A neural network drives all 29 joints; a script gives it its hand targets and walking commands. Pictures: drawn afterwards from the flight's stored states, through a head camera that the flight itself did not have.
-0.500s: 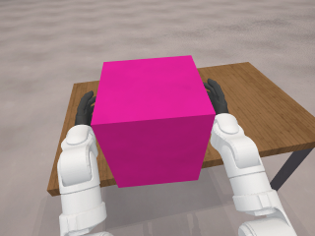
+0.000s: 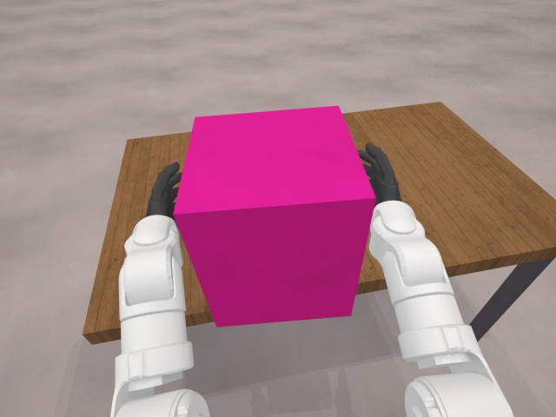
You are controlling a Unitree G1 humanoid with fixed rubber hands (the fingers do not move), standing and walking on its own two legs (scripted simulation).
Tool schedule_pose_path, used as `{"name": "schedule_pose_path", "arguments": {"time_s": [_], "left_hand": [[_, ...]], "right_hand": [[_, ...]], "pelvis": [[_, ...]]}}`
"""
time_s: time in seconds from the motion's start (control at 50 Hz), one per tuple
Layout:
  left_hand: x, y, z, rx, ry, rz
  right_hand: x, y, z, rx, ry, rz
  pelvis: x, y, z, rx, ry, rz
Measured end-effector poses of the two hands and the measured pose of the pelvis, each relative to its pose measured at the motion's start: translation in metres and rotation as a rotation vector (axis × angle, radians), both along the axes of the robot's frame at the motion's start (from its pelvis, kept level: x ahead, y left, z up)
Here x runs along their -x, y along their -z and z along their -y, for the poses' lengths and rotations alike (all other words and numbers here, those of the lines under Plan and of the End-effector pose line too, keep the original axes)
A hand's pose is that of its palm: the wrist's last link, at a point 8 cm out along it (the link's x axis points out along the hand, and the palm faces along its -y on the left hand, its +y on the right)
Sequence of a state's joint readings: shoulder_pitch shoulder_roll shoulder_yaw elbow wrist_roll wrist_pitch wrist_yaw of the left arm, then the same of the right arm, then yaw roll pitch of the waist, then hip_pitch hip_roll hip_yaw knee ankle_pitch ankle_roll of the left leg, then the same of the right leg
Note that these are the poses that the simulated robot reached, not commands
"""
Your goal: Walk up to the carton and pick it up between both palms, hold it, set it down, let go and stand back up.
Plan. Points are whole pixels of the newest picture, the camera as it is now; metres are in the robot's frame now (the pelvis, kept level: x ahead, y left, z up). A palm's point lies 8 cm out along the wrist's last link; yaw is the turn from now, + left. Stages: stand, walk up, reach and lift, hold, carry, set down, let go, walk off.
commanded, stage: set down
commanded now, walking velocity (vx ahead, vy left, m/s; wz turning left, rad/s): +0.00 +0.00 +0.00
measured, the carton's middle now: (275, 219) +0.39 -0.01 +0.11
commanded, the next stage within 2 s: none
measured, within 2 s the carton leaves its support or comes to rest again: neither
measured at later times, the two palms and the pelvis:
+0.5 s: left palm (172, 230) +0.38 +0.14 +0.12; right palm (379, 213) +0.38 -0.16 +0.12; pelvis +0.00 +0.00 +0.00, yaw +1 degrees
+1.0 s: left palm (182, 234) +0.40 +0.14 +0.08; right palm (374, 218) +0.39 -0.17 +0.09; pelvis +0.01 +0.00 +0.00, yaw +2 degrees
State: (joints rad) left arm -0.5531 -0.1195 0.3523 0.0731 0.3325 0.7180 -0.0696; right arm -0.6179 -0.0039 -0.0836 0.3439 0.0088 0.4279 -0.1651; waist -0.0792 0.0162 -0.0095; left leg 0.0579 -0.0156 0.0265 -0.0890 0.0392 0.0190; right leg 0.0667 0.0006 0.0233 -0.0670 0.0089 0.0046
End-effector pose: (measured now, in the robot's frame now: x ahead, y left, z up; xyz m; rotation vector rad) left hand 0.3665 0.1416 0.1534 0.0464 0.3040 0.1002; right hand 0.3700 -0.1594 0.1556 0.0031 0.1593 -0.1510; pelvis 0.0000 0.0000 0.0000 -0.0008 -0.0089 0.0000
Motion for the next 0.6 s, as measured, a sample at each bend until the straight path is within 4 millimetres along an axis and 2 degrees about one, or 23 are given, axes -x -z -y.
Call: {"name": "schedule_pose_path", "arguments": {"time_s": [0.14,0.36,0.6], "left_hand": [[-0.005,0.014,0.006,0.002,0.015,-0.011],[-0.006,0.02,0.008,0.006,0.01,0.0],[-0.014,0.044,0.001,0.003,0.012,0.0]], "right_hand": [[0.002,0.019,0.006,-0.01,0.02,-0.011],[-0.001,0.023,0.008,0.015,0.012,-0.001],[-0.011,0.041,0.001,0.035,0.01,-0.017]], "pelvis": [[-0.007,0.0,-0.001,-0.002,-0.002,-0.001],[-0.006,0.0,0.004,-0.002,0.0,-0.004],[-0.003,0.0,0.003,0.0,-0.027,-0.074]]}}
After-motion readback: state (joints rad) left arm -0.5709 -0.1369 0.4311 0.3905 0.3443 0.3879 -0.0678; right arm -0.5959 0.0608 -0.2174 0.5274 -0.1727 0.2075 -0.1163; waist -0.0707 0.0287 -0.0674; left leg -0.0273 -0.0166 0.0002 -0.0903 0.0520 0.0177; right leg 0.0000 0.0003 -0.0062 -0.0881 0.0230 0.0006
